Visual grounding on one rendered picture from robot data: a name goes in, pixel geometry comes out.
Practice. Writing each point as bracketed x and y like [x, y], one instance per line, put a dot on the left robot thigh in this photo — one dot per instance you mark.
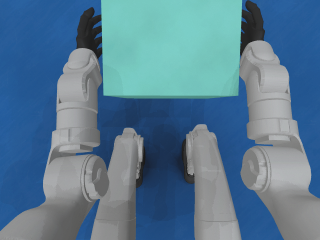
[116, 213]

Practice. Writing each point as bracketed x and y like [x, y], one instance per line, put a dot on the robot right upper arm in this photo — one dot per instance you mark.
[280, 176]

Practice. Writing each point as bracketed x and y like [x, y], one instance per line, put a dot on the right robot thigh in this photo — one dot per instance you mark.
[214, 213]

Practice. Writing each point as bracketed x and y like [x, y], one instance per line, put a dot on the robot thigh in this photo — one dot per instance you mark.
[214, 213]
[116, 213]

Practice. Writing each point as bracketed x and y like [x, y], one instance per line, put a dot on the robot left hand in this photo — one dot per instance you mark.
[86, 33]

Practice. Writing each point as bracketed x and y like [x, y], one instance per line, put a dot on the left robot forearm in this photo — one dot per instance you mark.
[76, 106]

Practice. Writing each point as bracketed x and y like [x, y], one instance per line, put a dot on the robot right hand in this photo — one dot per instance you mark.
[253, 27]

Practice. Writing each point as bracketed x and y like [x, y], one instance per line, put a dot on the robot left upper arm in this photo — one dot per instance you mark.
[72, 185]

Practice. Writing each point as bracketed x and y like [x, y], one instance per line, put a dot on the right robot forearm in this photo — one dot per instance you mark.
[268, 98]

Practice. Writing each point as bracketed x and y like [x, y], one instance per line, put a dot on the carton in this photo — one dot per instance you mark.
[171, 49]

